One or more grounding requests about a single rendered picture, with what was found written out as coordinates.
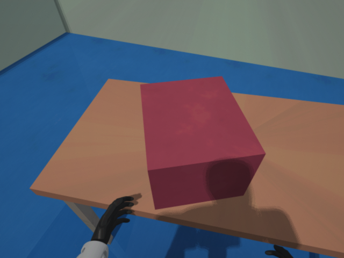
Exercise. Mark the right robot hand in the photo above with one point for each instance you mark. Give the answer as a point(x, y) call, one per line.
point(279, 252)

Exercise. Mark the left robot hand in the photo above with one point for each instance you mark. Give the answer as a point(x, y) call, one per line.
point(109, 220)

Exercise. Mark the table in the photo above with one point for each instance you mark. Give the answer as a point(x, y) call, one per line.
point(295, 199)

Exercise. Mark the carton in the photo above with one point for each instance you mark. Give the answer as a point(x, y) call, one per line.
point(199, 145)

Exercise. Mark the left robot forearm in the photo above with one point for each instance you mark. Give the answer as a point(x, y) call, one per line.
point(94, 249)

